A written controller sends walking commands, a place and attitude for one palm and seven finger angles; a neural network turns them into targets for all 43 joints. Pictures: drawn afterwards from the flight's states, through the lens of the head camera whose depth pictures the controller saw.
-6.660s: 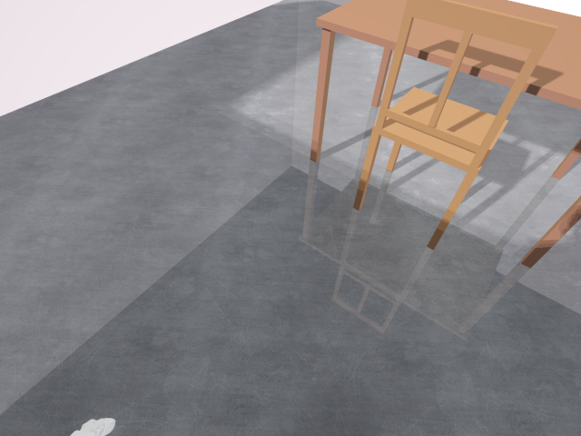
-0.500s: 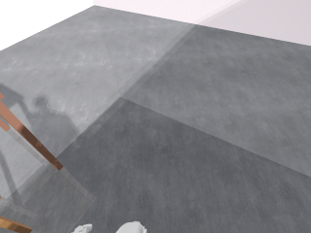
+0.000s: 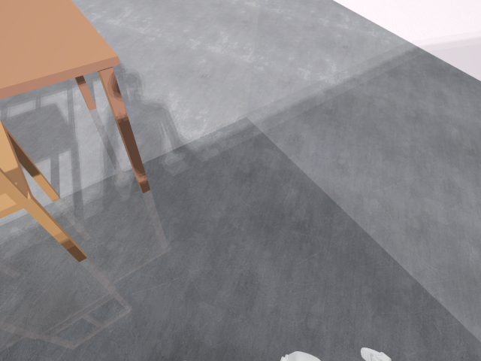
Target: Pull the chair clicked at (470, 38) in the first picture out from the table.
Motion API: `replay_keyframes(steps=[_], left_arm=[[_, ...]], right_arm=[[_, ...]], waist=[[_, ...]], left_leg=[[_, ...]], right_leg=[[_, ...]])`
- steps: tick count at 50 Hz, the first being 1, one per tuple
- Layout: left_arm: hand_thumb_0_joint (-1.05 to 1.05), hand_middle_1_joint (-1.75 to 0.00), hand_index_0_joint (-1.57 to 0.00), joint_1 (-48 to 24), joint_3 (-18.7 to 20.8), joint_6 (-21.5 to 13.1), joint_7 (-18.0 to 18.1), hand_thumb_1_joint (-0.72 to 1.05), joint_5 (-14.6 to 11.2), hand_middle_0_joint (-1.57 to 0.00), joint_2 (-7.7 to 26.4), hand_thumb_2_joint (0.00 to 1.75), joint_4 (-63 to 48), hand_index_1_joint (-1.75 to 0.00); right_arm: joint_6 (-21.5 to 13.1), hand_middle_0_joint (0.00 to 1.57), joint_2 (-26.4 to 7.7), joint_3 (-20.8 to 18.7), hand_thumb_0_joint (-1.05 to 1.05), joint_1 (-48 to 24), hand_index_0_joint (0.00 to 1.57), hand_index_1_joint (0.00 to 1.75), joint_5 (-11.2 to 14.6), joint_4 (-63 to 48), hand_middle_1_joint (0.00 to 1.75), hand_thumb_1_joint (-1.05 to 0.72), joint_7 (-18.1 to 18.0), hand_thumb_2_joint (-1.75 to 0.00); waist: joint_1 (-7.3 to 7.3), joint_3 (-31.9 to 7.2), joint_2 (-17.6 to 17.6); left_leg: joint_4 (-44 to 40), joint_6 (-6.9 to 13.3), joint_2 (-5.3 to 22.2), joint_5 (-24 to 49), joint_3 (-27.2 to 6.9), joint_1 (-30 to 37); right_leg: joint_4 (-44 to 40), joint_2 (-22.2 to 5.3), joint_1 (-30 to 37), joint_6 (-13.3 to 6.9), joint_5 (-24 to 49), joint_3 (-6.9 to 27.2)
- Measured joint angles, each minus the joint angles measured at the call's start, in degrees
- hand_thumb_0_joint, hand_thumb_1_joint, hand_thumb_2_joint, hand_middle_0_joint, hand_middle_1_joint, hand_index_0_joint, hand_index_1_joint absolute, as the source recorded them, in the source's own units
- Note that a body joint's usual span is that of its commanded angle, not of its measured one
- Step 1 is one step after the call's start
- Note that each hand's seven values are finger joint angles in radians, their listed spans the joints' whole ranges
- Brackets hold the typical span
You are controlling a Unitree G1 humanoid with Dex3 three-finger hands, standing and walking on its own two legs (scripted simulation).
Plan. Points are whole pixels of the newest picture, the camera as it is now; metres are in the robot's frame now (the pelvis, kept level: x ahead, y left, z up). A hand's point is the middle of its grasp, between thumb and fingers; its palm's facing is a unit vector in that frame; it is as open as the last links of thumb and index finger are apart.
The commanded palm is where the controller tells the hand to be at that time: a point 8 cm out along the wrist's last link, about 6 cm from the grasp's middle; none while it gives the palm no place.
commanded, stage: turn to face it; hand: left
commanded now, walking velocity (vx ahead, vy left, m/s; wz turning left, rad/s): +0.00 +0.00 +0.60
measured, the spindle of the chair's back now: out of the picture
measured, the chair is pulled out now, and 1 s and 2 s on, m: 0.00 0.00 0.00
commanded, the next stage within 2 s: take the last steps up to it in 1.12 s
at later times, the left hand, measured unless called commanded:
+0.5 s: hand out of the picture +0.07 +0.17 -0.12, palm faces +0.27 -0.92 -0.29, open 7.4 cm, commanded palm none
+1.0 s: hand out of the picture -0.10 +0.21 -0.17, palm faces +0.56 -0.79 -0.24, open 7.4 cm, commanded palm none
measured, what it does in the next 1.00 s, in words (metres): steps on the spot, turning left: right foot, then left foot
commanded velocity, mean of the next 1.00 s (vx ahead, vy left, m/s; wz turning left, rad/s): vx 0.00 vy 0.00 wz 0.49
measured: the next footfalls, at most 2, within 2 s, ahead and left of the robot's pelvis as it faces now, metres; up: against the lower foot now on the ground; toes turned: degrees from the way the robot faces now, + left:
right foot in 0.34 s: +0.07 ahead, -0.14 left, +0.00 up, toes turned +9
left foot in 0.80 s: -0.04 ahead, +0.11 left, +0.00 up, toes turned +34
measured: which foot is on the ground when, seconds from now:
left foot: down 0.00-0.34, up 0.36-0.78, down 0.80-1.00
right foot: up 0.00-0.32, down 0.34-0.80, up 0.82-1.00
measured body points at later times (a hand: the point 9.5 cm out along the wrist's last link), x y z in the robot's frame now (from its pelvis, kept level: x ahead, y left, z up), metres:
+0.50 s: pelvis +0.00 -0.05 +0.01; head +0.04 -0.08 +0.46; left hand +0.06 +0.22 -0.10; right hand +0.11 -0.30 -0.16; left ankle -0.06 +0.08 -0.64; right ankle +0.03 -0.14 -0.73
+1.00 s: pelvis -0.02 +0.01 +0.01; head +0.00 +0.05 +0.46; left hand -0.13 +0.26 -0.15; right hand +0.21 -0.14 -0.12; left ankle -0.07 +0.08 -0.73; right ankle +0.04 -0.14 -0.65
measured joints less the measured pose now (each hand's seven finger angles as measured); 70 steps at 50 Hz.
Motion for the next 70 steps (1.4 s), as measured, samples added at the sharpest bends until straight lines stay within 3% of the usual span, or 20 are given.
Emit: replay_keyframes(steps=[3, 8, 14, 16, 17, 20, 23, 26, 29, 34, 37, 40, 44, 49, 56, 60, 63, 66, 68, 70], left_arm=[[0.01, -0.3, -0.19, -1.77, -0.04, -0.54, -0.36, 0.91, -0.15, -0.2, -0.17, 0.9, -0.85, -0.3], [0.01, -0.3, -0.19, -4.82, -0.48, -1.22, -0.35, 0.91, -0.38, -0.2, -1.1, 0.9, -2.93, -0.3], [0.01, -0.3, -0.2, -8.16, -1.32, -1.69, -0.11, 0.91, -0.8, -0.2, -2.82, 0.9, -4.97, -0.3], [0.01, -0.3, -0.2, -8.55, -1.68, -2.35, -0.14, 0.91, -0.99, -0.2, -3.44, 0.9, -5.77, -0.3], [0.01, -0.3, -0.2, -8.44, -1.93, -2.93, -0.16, 0.91, -0.99, -0.2, -3.61, 0.9, -6.22, -0.3], [0.01, -0.3, -0.2, -8.13, -3.0, -4.01, 0.09, 0.91, -0.45, -0.2, -5.06, 0.9, -6.47, -0.3], [0.01, -0.3, -0.2, -6.56, -3.5, -3.74, 0.15, 0.91, -0.43, -0.2, -6.01, 0.9, -6.37, -0.3], [0.01, -0.3, -0.2, -5.16, -3.52, -3.53, 0.26, 0.9, -0.37, -0.2, -6.21, 0.9, -5.74, -0.3], [0.01, -0.3, -0.2, -3.9, -3.42, -3.62, 0.38, 0.9, -0.22, -0.2, -6.1, 0.9, -5.05, -0.3], [0.01, -0.3, -0.2, -1.81, -3.1, -3.53, 0.24, 0.9, 0.29, -0.2, -5.31, 0.9, -3.76, -0.3], [0.01, -0.3, -0.2, -0.53, -2.57, -3.29, 0.13, 0.9, 0.5, -0.2, -4.2, 0.9, -2.82, -0.3], [0.01, -0.3, -0.2, 1.34, -1.82, -2.78, 0.04, 0.9, 0.13, -0.2, -2.8, 0.9, -1.81, -0.3], [0.01, -0.3, -0.2, 1.2, -0.83, -0.44, 0.44, 0.91, -0.2, -0.2, -0.29, 0.9, 0.26, -0.3], [0.01, -0.3, -0.19, -0.36, -0.97, -0.66, 0.08, 0.91, -0.39, -0.2, -0.66, 0.9, 0.98, -0.3], [0.01, -0.3, -0.19, -2.86, -1.68, -1.05, 0.07, 0.91, -0.51, -0.2, -2.58, 0.9, -0.09, -0.3], [0.01, -0.3, -0.19, -4.05, -2.09, -1.33, 0.21, 0.91, -0.64, -0.2, -3.93, 0.9, -0.57, -0.3], [0.01, -0.3, -0.2, -4.23, -2.44, -2.4, 0.29, 0.91, -0.79, -0.2, -4.85, 0.9, -0.88, -0.3], [0.01, -0.3, -0.2, -3.47, -3.13, -4.01, 0.2, 0.91, -0.15, -0.2, -6.39, 0.9, -0.24, -0.3], [0.01, -0.3, -0.2, -1.73, -3.42, -4.46, 0.02, 0.91, -0.02, -0.2, -7.15, 0.9, -0.11, -0.3], [0.01, -0.3, -0.2, 0.47, -3.41, -4.98, 0.05, 0.91, -0.06, -0.2, -7.66, 0.9, 0.61, -0.3]], right_arm=[[-0.05, 0.2, 0.21, 0.31, 0.01, 0.7, 0.2, 0.3, 0.0, 0.13, 0.3, -0.91, -0.53, -0.9], [0.09, 0.2, 0.23, 0.27, 0.01, 2.21, 0.2, 0.3, -0.11, 0.51, 0.3, -0.9, -0.64, -0.9], [0.86, 0.2, -0.45, -0.48, 0.01, 4.39, 0.2, 0.3, -0.49, 0.98, 0.3, -0.9, -0.6, -0.9], [1.23, 0.2, -0.97, -0.86, 0.01, 5.08, 0.2, 0.3, -0.41, 1.21, 0.3, -0.9, -0.6, -0.9], [1.37, 0.2, -1.24, -1.08, 0.01, 5.58, 0.2, 0.3, -0.22, 1.26, 0.3, -0.9, -0.56, -0.9], [2.24, 0.2, -2.58, -2.06, 0.01, 5.99, 0.2, 0.3, 0.06, 1.94, 0.3, -0.9, -0.56, -0.9], [3.15, 0.2, -3.47, -2.73, 0.01, 6.56, 0.2, 0.3, -0.24, 2.89, 0.3, -0.91, 0.1, -0.9], [3.46, 0.2, -3.76, -2.83, 0.01, 6.88, 0.2, 0.3, -0.39, 3.36, 0.3, -0.91, 0.71, -0.9], [3.79, 0.2, -3.65, -2.7, 0.01, 6.85, 0.2, 0.3, -0.33, 3.71, 0.3, -0.91, 0.96, -0.9], [4.04, 0.2, -3.34, -2.16, 0.01, 4.92, 0.2, 0.3, -0.11, 3.82, 0.3, -0.91, 0.97, -0.9], [3.33, 0.2, -2.97, -1.59, 0.01, 3.06, 0.2, 0.3, 0.14, 3.12, 0.3, -0.91, 0.86, -0.9], [1.87, 0.2, -2.88, -1.01, 0.01, 1.93, 0.2, 0.3, 0.17, 1.71, 0.3, -0.91, 0.84, -0.9], [-0.03, 0.2, -0.83, 0.01, 0.01, 0.3, 0.2, 0.3, 0.0, 0.81, 0.3, -0.91, 0.02, -0.9], [-0.54, 0.2, 0.32, 1.06, 0.01, 0.4, 0.2, 0.3, -0.02, 0.74, 0.3, -0.91, -1.23, -0.9], [-0.28, 0.2, 1.66, 1.59, 0.01, 2.45, 0.2, 0.3, -0.11, 2.1, 0.3, -0.9, -1.27, -0.9], [0.28, 0.2, 1.91, 1.38, 0.01, 3.95, 0.2, 0.3, -0.41, 3.15, 0.3, -0.9, -1.18, -0.9], [0.63, 0.2, 1.64, 1.06, 0.01, 5.18, 0.2, 0.3, -0.32, 4.21, 0.3, -0.9, -1.15, -0.9], [1.18, 0.2, 0.67, 0.4, 0.01, 6.76, 0.2, 0.3, 0.09, 5.76, 0.3, -0.9, -1.11, -0.9], [2.0, 0.2, 0.31, -0.09, 0.01, 8.25, 0.2, 0.3, -0.3, 6.84, 0.3, -0.91, -0.66, -0.9], [2.28, 0.2, -0.05, -0.58, 0.01, 9.17, 0.2, 0.3, -0.71, 7.9, 0.3, -0.91, -0.07, -0.9]], waist=[[-0.48, 0.0, 0.68], [-1.52, -0.22, 1.44], [-3.63, -0.51, 3.14], [-4.04, -0.77, 3.97], [-4.07, -1.07, 4.21], [-4.74, -0.69, 6.3], [-4.73, -1.26, 6.69], [-4.72, -1.48, 6.24], [-4.31, -1.27, 5.29], [-2.7, -0.18, 3.7], [-1.44, 0.53, 2.64], [-0.71, 0.08, 2.05], [0.12, 0.37, -0.56], [-0.13, 0.02, 0.71], [-0.99, -1.22, 1.87], [-2.07, -1.62, 2.84], [-2.54, -2.01, 3.6], [-2.88, -2.44, 5.87], [-2.64, -3.58, 5.93], [-2.16, -4.45, 5.42]], left_leg=[[-3.46, 0.19, -0.63, 2.31, -1.94, 1.33], [-6.15, 0.25, -1.97, 4.27, -4.73, 2.22], [-4.54, -0.87, -3.27, 4.17, -8.39, 0.91], [-2.74, -1.63, -3.72, 3.49, -9.6, -0.17], [-1.15, -2.11, -4.15, 2.8, -10.12, -1.02], [13.71, -3.37, -4.28, -6.49, -9.43, -6.21], [28.82, -4.34, -3.08, -5.62, -6.67, -10.98], [34.66, -5.37, -0.74, -1.7, -5.12, -12.88], [33.12, -6.17, 1.08, -1.0, -4.37, -12.42], [21.67, -6.35, 2.45, -4.08, -2.1, -8.7], [13.32, -5.62, 2.09, -5.06, -0.31, -5.48], [1.35, -3.84, 1.44, 0.73, 1.19, -0.33], [2.48, 0.14, -0.16, -1.15, 0.94, -0.77], [-3.67, 0.73, -0.65, 2.59, -0.78, 2.64], [-7.65, 0.78, -2.12, 5.07, -2.32, 4.98], [-6.88, 0.12, -2.59, 5.12, -3.11, 4.42], [-4.73, -0.89, -2.85, 4.44, -3.6, 3.02], [3.4, -1.62, -2.29, -3.33, -4.92, -0.13], [13.3, -1.65, -2.35, -6.57, -4.74, -3.9], [21.51, -1.79, -1.57, -3.91, -3.93, -7.14]], right_leg=[[3.27, 1.32, -2.28, 0.73, 3.57, 2.93], [-1.31, 2.71, -1.82, 1.45, 4.93, 5.38], [-14.29, 5.44, 3.29, 0.94, 3.61, 5.75], [-21.83, 6.49, 6.62, 0.52, 7.08, 5.32], [-26.82, 6.63, 8.82, -0.36, 10.53, 4.91], [-26.91, 6.23, 10.06, -5.44, 11.15, 2.1], [-29.21, 4.76, 12.37, -5.93, 11.17, -0.24], [-31.57, 3.62, 14.14, -5.76, 12.09, -2.38], [-32.63, 2.43, 15.1, -5.65, 12.32, -4.47], [-31.73, 0.22, 14.97, -4.71, 11.63, -7.39], [-29.56, -1.17, 14.05, -3.66, 10.55, -8.83], [-24.62, -2.61, 12.19, -1.99, 8.01, -10.19], [-6.48, -0.54, 4.55, -0.64, -3.06, -1.42], [2.0, 2.08, 0.01, -0.09, 1.86, 2.68], [-5.08, 3.12, 1.7, 0.34, 4.39, 4.32], [-13.49, 4.35, 5.46, -0.21, 3.49, 4.02], [-23.61, 5.48, 10.1, -0.8, 8.37, 3.41], [-28.18, 6.68, 12.79, -5.63, 11.25, 1.54], [-29.88, 6.34, 14.07, -6.96, 11.43, 0.5], [-33.13, 6.07, 15.84, -7.14, 12.67, 0.24]])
